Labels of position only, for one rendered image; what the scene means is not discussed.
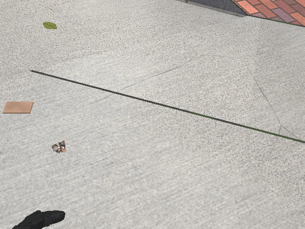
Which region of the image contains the robot left hand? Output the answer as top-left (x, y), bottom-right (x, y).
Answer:
top-left (12, 210), bottom-right (65, 229)

